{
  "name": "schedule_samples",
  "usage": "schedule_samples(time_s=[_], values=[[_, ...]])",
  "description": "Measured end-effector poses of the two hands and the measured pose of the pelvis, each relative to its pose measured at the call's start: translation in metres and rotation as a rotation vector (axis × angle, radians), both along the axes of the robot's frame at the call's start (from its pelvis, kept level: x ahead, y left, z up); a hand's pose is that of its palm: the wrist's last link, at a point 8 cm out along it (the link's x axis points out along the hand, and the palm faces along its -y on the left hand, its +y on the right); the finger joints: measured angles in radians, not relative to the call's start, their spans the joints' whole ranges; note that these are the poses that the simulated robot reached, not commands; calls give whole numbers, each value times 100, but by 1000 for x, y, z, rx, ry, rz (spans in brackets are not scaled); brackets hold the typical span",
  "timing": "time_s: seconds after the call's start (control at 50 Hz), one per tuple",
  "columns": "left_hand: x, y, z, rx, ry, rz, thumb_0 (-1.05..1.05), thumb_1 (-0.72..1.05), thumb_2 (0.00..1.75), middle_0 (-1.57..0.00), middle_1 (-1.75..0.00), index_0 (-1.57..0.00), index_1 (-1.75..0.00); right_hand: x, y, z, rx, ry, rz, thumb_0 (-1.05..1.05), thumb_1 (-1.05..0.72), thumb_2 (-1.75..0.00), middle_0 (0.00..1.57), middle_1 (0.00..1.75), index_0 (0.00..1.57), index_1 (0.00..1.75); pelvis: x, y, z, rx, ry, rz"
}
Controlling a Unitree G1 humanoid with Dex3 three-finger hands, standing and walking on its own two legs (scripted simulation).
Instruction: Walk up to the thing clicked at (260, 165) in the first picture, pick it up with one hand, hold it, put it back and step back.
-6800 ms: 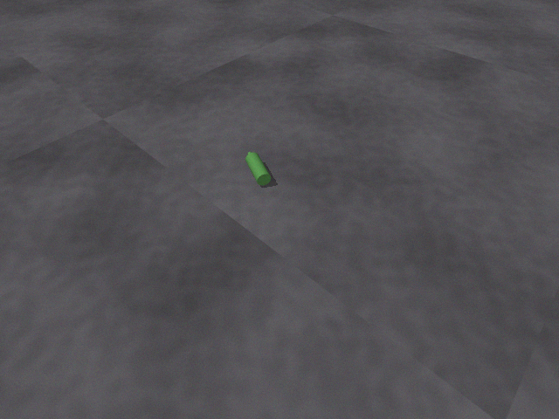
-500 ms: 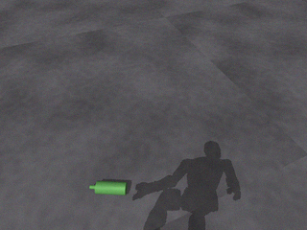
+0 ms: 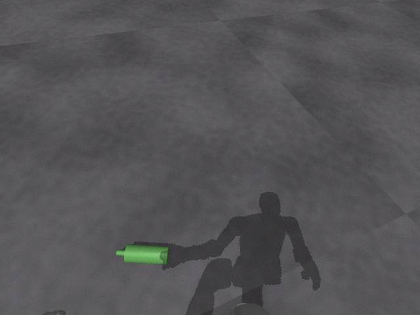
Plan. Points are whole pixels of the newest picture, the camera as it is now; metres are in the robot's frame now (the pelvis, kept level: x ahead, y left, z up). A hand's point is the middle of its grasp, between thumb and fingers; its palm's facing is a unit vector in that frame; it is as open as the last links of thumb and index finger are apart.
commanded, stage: walk up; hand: left
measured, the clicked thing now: (142, 254) +0.47 +0.25 -0.73
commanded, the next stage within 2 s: none
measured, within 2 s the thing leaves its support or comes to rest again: neither
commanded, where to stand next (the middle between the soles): +0.07 -0.03 m, yaw -3 degrees
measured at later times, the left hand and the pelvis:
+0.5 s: hand (116, 302) +0.18 +0.19 -0.14, palm faces -0.06 -0.92 -0.40, open 7.4 cm; pelvis +0.00 -0.05 -0.02, yaw -1 degrees
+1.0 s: hand out of the picture -0.03 +0.25 -0.14, palm faces -0.07 -0.90 -0.43, open 7.4 cm; pelvis -0.04 -0.05 +0.00, yaw -1 degrees
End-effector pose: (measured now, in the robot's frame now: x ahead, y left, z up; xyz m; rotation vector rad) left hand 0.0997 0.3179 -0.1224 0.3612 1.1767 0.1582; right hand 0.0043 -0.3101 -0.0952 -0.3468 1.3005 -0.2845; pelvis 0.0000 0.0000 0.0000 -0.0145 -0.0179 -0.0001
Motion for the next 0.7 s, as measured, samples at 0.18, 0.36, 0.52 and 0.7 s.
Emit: schedule_samples(time_s=[0.18,0.36,0.52,0.7], values=[[26,-17,-4,-3,22,-3,1,90,89,-20,-30,-20,-30,-9,-31,13,-80,38,-70,1,-90,-90,21,30,21,30,27,-15,0,10,-34,-42],[61,-68,3,35,-16,-58,1,90,89,-20,-30,-20,-30,60,-44,-47,34,-22,-48,1,-91,-90,20,30,20,30,23,-38,-16,26,-21,-46],[75,-84,17,28,-169,-50,1,90,89,-20,-30,-21,-30,83,-36,-49,53,-101,68,1,-91,-90,21,30,20,30,-1,-45,-19,35,4,-13],[11,-56,-8,-15,-190,45,0,90,89,-20,-30,-21,-30,34,-41,-23,-21,-61,117,1,-91,-90,21,30,20,30,-33,-37,-26,28,-33,23]])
